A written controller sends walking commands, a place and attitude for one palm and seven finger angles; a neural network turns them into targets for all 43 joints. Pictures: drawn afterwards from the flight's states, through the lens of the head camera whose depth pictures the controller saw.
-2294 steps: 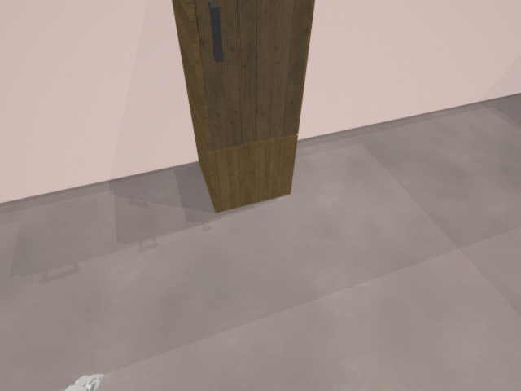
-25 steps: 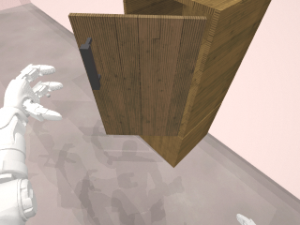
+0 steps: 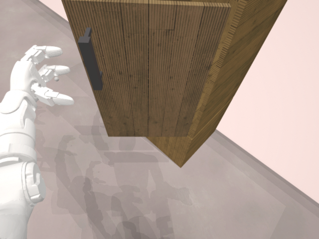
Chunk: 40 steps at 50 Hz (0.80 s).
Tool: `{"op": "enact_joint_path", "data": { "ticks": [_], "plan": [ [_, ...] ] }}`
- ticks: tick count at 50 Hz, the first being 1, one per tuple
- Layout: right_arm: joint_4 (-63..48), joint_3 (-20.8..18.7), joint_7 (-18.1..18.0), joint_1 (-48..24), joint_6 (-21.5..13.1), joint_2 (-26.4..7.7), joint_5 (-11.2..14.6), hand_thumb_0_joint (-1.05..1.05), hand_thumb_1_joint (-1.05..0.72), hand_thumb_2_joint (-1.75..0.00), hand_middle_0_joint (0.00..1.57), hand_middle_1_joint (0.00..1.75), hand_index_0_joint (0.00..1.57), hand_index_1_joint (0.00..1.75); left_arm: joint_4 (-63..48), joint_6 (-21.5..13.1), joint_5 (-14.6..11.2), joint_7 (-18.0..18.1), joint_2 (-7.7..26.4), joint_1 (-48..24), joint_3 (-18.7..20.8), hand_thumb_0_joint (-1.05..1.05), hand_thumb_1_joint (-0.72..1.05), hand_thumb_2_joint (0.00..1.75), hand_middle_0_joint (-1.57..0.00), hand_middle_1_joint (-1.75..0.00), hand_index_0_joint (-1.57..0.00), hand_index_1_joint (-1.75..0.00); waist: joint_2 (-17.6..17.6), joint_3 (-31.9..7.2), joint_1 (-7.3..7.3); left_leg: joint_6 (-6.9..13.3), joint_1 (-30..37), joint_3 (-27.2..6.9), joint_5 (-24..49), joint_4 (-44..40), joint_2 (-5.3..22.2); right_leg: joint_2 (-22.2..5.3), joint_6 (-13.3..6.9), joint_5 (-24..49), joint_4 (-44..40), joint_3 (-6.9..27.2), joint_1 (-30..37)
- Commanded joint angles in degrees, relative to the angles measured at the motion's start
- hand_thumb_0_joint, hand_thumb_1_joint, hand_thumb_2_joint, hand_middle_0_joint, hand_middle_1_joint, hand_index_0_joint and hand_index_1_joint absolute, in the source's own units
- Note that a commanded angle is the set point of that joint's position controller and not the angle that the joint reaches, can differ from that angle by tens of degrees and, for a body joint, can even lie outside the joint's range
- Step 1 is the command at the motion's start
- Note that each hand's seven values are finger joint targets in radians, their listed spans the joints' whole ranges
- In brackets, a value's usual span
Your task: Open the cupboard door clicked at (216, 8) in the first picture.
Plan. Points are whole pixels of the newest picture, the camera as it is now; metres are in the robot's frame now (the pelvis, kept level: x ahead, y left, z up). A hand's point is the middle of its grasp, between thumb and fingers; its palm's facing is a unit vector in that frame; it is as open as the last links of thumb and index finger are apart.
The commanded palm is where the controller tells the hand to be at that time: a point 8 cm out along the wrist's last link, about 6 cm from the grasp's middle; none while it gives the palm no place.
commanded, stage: move the hooked fingers beside the handle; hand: left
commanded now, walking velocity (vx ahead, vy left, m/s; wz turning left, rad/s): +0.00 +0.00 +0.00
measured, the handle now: (93, 60) +0.54 +0.16 +0.13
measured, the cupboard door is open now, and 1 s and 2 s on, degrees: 45 45 45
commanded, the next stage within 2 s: slide the fingers in behind the handle in 1.82 s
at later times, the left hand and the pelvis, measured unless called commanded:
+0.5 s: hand (58, 75) +0.48 +0.23 +0.13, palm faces +0.02 -1.00 +0.00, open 14.0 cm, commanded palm +0.46 +0.28 +0.13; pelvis +0.00 -0.01 +0.00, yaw -1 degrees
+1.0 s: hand (62, 75) +0.49 +0.23 +0.12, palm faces +0.00 -1.00 +0.00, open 14.0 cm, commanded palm +0.46 +0.28 +0.13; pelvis +0.01 -0.01 -0.01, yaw -2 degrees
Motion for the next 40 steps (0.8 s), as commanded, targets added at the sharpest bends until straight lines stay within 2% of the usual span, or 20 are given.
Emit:
{"op": "enact_joint_path", "data": {
  "ticks": [1, 4, 5, 8, 9, 10, 11, 13, 16, 20, 21, 22, 24, 29, 31, 32, 35, 36, 37, 40],
  "plan": [
    [-3.5, -4.0, -0.4, 7.5, 0.1, -10.2, -0.3, 0.00, -0.90, -0.90, 0.20, 0.30, 0.20, 0.30, -10.7, -5.3, -1.4, 0.1, 17.3, -27.2, 3.3, 0.00, -0.50, 0.30, -0.30, -1.20, -0.30, -1.20, 5.4, -23.9, 0.07, -6.6, 23.3, -8.9, 39.0, -0.3, 6.0, -0.4, -0.4, 18.6, -1.0, 1.1, -0.1],
    [-3.0, -3.9, -0.3, 8.0, 1.0, -10.6, -0.2, 0.00, -0.90, -0.90, 0.20, 0.30, 0.20, 0.30, -6.0, -4.2, -0.5, -0.3, 15.7, -29.8, 1.3, 0.00, -0.50, 0.30, -0.30, -1.20, -0.30, -1.20, 4.4, -19.8, -1.36, -6.0, 19.7, -8.6, 33.2, -0.7, 5.7, -0.1, -0.2, 16.4, -1.3, 1.0, -2.4],
    [-3.0, -4.0, -0.3, 8.3, 1.2, -10.8, -0.3, 0.00, -0.90, -0.90, 0.20, 0.30, 0.20, 0.30, -5.3, -4.0, -0.3, -0.1, 17.0, -30.1, 2.2, 0.00, -0.50, 0.30, -0.30, -1.20, -0.30, -1.20, 4.6, -19.8, -1.35, -5.7, 18.9, -8.4, 32.0, -0.6, 5.6, -0.2, -0.2, 16.3, -1.2, 1.1, -2.4],
    [-3.5, -3.9, -0.3, 9.3, 2.0, -10.7, -0.6, 0.00, -0.90, -0.90, 0.20, 0.30, 0.20, 0.30, -6.1, -4.6, 0.5, 0.1, 19.7, -30.7, 3.8, 0.00, -0.50, 0.30, -0.30, -1.20, -0.30, -1.20, 6.3, -23.1, -0.86, -5.8, 19.4, -8.0, 35.1, 0.2, 5.4, -0.1, -0.2, 18.8, -0.6, 1.5, -0.7],
    [-3.8, -3.8, -0.1, 9.4, 2.2, -10.7, -0.6, 0.00, -0.90, -0.90, 0.20, 0.30, 0.20, 0.30, -4.9, -4.6, 0.7, 0.0, 20.1, -28.4, 4.3, 0.00, -0.50, 0.30, -0.30, -1.20, -0.30, -1.20, 6.2, -23.1, -0.20, -5.6, 18.3, -7.7, 34.0, 0.3, 5.3, -0.1, -0.3, 18.7, -0.5, 1.6, -0.2],
    [-3.9, -3.8, -0.1, 9.2, 2.4, -10.6, -0.5, 0.00, -0.90, -0.90, 0.20, 0.30, 0.20, 0.30, -5.7, -5.0, 0.5, -0.2, 19.3, -29.3, 3.4, 0.00, -0.50, 0.30, -0.30, -1.20, -0.30, -1.20, 5.6, -22.5, -1.04, -5.5, 17.9, -7.5, 32.7, 0.3, 5.4, -0.1, -0.2, 18.6, -0.6, 1.5, -0.4],
    [-4.2, -3.9, -0.2, 9.7, 2.7, -10.6, -0.5, 0.00, -0.90, -0.90, 0.20, 0.30, 0.20, 0.30, -5.7, -5.4, 0.0, -0.4, 19.4, -28.4, 3.6, 0.00, -0.50, 0.30, -0.30, -1.20, -0.30, -1.20, 4.5, -23.2, -0.63, -5.1, 17.5, -7.3, 33.4, 0.6, 5.3, -0.1, -0.4, 19.4, -0.3, 1.5, 0.7],
    [-4.8, -3.8, -0.2, 9.5, 3.1, -10.8, -0.5, 0.00, -0.90, -0.90, 0.20, 0.30, 0.20, 0.30, -6.1, -5.8, 0.2, -0.7, 22.4, -27.0, 6.0, 0.00, -0.50, 0.30, -0.30, -1.20, -0.30, -1.20, 3.9, -24.4, 0.10, -4.8, 16.2, -6.8, 31.5, 0.3, 5.1, 0.1, -0.2, 20.2, -0.3, 2.0, 2.5],
    [-5.6, -3.7, -0.5, 9.2, 3.7, -10.5, -0.2, 0.00, -0.90, -0.90, 0.20, 0.30, 0.20, 0.30, -6.9, -5.9, -0.4, -1.3, 21.0, -26.8, 4.7, 0.00, -0.50, 0.30, -0.30, -1.20, -0.30, -1.20, 5.3, -23.8, -0.18, -4.1, 15.3, -5.9, 30.5, 0.5, 4.9, -0.1, -0.2, 20.9, -0.3, 2.2, 3.0],
    [-5.8, -3.9, -0.5, 8.7, 3.9, -10.3, -0.1, 0.00, -0.90, -0.90, 0.20, 0.30, 0.20, 0.30, -10.9, -6.7, 0.0, -1.4, 23.0, -28.1, 6.0, 0.00, -0.50, 0.30, -0.30, -1.20, -0.30, -1.20, 8.2, -25.2, 0.07, -4.1, 17.2, -6.4, 29.6, 0.4, 4.9, 0.1, -0.3, 19.9, -0.5, 2.3, 2.6],
    [-6.2, -3.8, -0.5, 8.6, 4.0, -10.2, 0.0, 0.00, -0.90, -0.90, 0.20, 0.30, 0.20, 0.30, -11.5, -6.6, -0.7, -1.6, 21.1, -27.5, 4.6, 0.00, -0.50, 0.30, -0.30, -1.20, -0.30, -1.20, 8.5, -25.2, -0.31, -4.0, 17.8, -6.0, 30.9, 0.8, 5.0, 0.1, -0.3, 20.4, -0.5, 2.2, 2.3],
    [-5.7, -3.7, -0.5, 8.8, 4.1, -10.4, 0.0, 0.00, -0.90, -0.90, 0.20, 0.30, 0.20, 0.30, -10.9, -6.5, -0.6, -1.5, 23.0, -27.4, 6.4, 0.00, -0.50, 0.30, -0.30, -1.20, -0.30, -1.20, 7.4, -24.9, -0.12, -4.0, 17.7, -6.2, 30.4, 0.7, 5.1, 0.3, -0.2, 20.5, -0.7, 2.3, 2.3],
    [-5.6, -3.6, -0.7, 8.3, 4.1, -10.2, 0.3, 0.00, -0.90, -0.90, 0.20, 0.30, 0.20, 0.30, -8.4, -5.7, -1.0, -2.0, 20.3, -27.3, 4.1, 0.00, -0.50, 0.30, -0.30, -1.20, -0.30, -1.20, 6.1, -21.4, -1.10, -3.4, 15.1, -5.9, 26.4, 0.2, 4.9, 0.3, -0.1, 19.0, -1.2, 2.2, 1.6],
    [-5.3, -3.0, -1.4, 8.2, 3.7, -10.8, 0.6, 0.00, -0.90, -0.90, 0.20, 0.30, 0.20, 0.30, -2.4, -3.0, -0.2, -2.2, 21.8, -29.6, 3.2, 0.00, -0.50, 0.30, -0.30, -1.20, -0.30, -1.20, 3.4, -16.2, -2.63, -2.2, 8.5, -5.4, 17.3, -0.3, 4.3, -0.5, 0.1, 15.3, -1.9, 3.0, 0.9],
    [-5.6, -3.0, -1.5, 8.4, 3.6, -10.9, 0.5, 0.00, -0.90, -0.90, 0.20, 0.30, 0.20, 0.30, -3.6, -3.6, -0.3, -2.2, 23.0, -30.4, 3.6, 0.00, -0.50, 0.30, -0.30, -1.20, -0.30, -1.20, 3.9, -18.6, -2.52, -2.1, 8.5, -5.1, 18.6, 0.6, 4.2, -0.7, 0.0, 16.9, -1.1, 3.4, 2.2],
    [-5.6, -2.8, -1.5, 8.4, 3.5, -11.0, 0.5, 0.00, -0.90, -0.90, 0.20, 0.30, 0.20, 0.30, -5.4, -4.5, 0.1, -2.3, 24.2, -32.2, 4.0, 0.00, -0.50, 0.30, -0.30, -1.20, -0.30, -1.20, 6.1, -20.7, -2.44, -2.5, 10.1, -5.5, 19.5, 0.7, 4.2, -0.6, 0.1, 17.1, -0.8, 3.5, 1.8],
    [-5.3, -3.0, -1.3, 8.3, 3.2, -10.6, 0.3, 0.00, -0.90, -0.90, 0.20, 0.30, 0.20, 0.30, -7.8, -6.6, 0.1, -2.3, 22.8, -34.3, 3.1, 0.00, -0.50, 0.30, -0.30, -1.20, -0.30, -1.20, 9.4, -24.3, -2.45, -3.4, 14.7, -6.6, 22.7, 1.7, 4.6, -0.2, -0.2, 16.7, -0.1, 2.9, -0.2],
    [-5.1, -3.1, -1.3, 8.5, 3.2, -10.5, 0.2, 0.00, -0.90, -0.90, 0.20, 0.30, 0.20, 0.30, -9.4, -7.1, -0.8, -2.4, 20.7, -36.1, 1.7, 0.00, -0.50, 0.30, -0.30, -1.20, -0.30, -1.20, 9.0, -25.7, -3.32, -3.6, 17.0, -6.9, 25.7, 2.1, 4.8, 0.0, -0.2, 18.0, 0.2, 2.6, -0.6],
    [-4.8, -3.3, -1.2, 8.8, 3.3, -10.8, 0.1, 0.00, -0.90, -0.90, 0.20, 0.30, 0.20, 0.30, -8.4, -7.1, -0.7, -2.5, 22.8, -34.2, 4.1, 0.00, -0.50, 0.30, -0.30, -1.20, -0.30, -1.20, 9.0, -27.6, -2.13, -3.8, 18.1, -7.1, 27.2, 2.4, 4.9, 0.2, -0.2, 18.5, 0.3, 2.7, -0.4],
    [-4.6, -3.1, -1.1, 8.7, 3.5, -10.7, 0.3, 0.00, -0.90, -0.90, 0.20, 0.30, 0.20, 0.30, -4.5, -5.2, -1.4, -2.9, 20.9, -31.9, 3.2, 0.00, -0.50, 0.30, -0.30, -1.20, -0.30, -1.20, 5.7, -24.3, -2.26, -3.4, 14.8, -6.8, 26.1, 1.9, 4.9, 0.1, 0.0, 19.1, 0.0, 2.3, 0.4]
  ]
}}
